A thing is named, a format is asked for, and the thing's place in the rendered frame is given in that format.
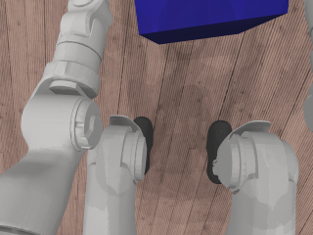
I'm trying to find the carton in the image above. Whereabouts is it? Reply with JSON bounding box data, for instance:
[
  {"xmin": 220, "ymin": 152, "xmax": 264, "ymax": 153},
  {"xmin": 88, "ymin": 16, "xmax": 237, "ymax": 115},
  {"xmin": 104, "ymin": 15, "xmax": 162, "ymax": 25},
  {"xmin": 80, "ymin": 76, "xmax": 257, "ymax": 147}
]
[{"xmin": 134, "ymin": 0, "xmax": 290, "ymax": 45}]

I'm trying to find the left robot shin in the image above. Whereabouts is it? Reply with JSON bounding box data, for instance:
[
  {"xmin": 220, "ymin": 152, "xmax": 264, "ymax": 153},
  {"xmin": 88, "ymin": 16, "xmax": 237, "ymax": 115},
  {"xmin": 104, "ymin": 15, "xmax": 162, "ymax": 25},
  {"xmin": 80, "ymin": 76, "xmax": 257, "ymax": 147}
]
[{"xmin": 86, "ymin": 115, "xmax": 144, "ymax": 168}]

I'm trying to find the right robot upper arm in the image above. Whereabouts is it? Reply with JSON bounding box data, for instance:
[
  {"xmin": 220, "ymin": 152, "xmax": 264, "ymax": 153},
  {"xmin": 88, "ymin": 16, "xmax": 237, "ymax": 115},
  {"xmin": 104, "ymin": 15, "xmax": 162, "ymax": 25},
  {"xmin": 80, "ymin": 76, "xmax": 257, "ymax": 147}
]
[{"xmin": 303, "ymin": 82, "xmax": 313, "ymax": 132}]

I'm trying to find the right robot forearm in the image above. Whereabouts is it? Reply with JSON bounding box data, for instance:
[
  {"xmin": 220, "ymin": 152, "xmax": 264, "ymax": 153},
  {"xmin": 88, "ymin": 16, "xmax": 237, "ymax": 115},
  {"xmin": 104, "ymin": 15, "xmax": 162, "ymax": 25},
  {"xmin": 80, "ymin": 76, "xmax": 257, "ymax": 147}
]
[{"xmin": 303, "ymin": 0, "xmax": 313, "ymax": 73}]

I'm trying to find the robot left thigh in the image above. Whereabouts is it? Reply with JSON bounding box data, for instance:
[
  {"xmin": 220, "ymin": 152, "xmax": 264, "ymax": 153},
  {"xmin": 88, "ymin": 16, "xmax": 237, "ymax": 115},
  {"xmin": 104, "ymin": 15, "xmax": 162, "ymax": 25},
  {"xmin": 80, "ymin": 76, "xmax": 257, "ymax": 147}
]
[{"xmin": 82, "ymin": 124, "xmax": 147, "ymax": 235}]

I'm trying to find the left robot upper arm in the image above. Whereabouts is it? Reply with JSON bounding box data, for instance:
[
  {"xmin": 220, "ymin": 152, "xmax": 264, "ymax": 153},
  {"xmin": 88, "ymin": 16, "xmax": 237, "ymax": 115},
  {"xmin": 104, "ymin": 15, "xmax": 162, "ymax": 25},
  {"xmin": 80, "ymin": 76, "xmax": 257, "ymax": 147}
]
[{"xmin": 0, "ymin": 93, "xmax": 103, "ymax": 235}]

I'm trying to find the left robot forearm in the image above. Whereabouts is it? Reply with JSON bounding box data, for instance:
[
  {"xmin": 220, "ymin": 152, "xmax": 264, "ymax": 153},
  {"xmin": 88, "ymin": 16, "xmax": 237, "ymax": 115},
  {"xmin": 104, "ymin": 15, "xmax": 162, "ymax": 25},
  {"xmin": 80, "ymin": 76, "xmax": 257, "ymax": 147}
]
[{"xmin": 21, "ymin": 0, "xmax": 113, "ymax": 136}]

